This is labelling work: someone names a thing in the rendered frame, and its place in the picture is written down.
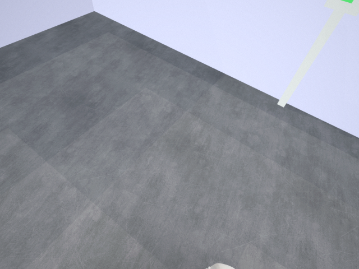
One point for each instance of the panel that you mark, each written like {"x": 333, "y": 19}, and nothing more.
{"x": 340, "y": 8}

